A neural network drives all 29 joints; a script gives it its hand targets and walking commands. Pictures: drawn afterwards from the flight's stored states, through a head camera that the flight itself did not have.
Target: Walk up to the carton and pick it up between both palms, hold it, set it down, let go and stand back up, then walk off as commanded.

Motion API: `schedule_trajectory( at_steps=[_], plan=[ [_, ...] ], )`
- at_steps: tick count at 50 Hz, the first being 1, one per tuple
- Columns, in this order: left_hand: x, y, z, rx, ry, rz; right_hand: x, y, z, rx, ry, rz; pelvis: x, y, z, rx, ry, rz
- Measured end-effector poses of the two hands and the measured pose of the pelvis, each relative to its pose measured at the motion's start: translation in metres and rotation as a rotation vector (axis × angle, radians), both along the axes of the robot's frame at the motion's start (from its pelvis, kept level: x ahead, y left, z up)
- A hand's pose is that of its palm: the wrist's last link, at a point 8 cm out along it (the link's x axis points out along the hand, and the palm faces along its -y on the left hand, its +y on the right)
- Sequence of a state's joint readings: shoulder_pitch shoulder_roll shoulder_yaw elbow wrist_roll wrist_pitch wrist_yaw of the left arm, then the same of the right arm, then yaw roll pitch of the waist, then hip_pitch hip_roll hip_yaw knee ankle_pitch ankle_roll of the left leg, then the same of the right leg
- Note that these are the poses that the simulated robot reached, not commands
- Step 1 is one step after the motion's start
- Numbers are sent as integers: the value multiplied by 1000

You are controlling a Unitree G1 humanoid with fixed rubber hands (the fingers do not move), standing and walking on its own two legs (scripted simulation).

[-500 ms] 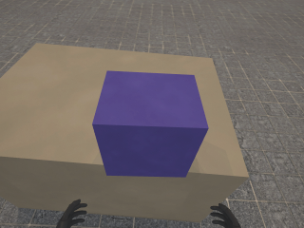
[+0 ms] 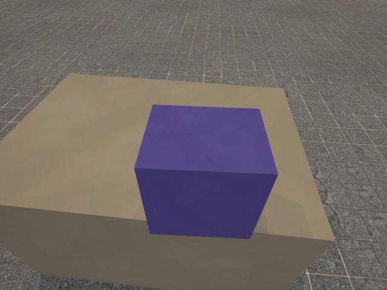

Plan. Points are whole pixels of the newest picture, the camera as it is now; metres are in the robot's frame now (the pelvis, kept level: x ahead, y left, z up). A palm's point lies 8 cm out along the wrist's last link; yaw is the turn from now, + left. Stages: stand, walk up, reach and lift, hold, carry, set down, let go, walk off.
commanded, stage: stand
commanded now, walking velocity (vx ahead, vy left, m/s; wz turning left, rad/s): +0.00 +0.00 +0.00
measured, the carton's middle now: (202, 173) +0.40 -0.02 +0.02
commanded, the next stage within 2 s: walk off in 0.60 s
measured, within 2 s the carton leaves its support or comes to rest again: neither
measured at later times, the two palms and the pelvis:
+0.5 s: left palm out of the picture +0.04 +0.30 -0.12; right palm out of the picture +0.05 -0.27 -0.12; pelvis -0.01 +0.02 +0.00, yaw +1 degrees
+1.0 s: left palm out of the picture +0.04 +0.33 -0.12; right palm out of the picture +0.05 -0.29 -0.13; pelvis -0.05 +0.01 -0.02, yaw +1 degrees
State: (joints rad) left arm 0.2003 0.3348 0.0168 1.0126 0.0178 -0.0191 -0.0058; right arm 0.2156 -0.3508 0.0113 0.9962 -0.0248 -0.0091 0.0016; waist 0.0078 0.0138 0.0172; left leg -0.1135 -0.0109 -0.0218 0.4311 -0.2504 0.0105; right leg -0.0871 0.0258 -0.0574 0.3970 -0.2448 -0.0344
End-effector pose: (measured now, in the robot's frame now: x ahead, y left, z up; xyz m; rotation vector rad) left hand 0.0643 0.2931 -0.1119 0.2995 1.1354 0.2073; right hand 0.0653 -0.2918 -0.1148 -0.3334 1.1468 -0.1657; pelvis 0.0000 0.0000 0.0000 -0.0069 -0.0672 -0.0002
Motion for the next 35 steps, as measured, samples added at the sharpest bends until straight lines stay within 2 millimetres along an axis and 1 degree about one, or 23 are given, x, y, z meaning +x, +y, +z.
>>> schedule_trajectory(
  at_steps=[7, 12, 26, 35],
  plan=[
    [-7, -1, -2, -16, 23, 8, 0, 14, -3, 22, 7, 3, -4, 5, 2, 1, -4, 4],
    [-11, 0, -3, -24, 32, 16, -2, 20, -3, 27, 18, 3, -7, 8, 3, 2, -4, 5],
    [-25, 11, -6, -19, 73, 30, -16, 19, -2, 5, 63, -16, -11, 16, 4, 4, 0, 14],
    [-29, 16, -7, -20, 82, 39, -15, 23, -2, 2, 76, -14, -12, 20, 4, 5, 2, 17]
  ],
)
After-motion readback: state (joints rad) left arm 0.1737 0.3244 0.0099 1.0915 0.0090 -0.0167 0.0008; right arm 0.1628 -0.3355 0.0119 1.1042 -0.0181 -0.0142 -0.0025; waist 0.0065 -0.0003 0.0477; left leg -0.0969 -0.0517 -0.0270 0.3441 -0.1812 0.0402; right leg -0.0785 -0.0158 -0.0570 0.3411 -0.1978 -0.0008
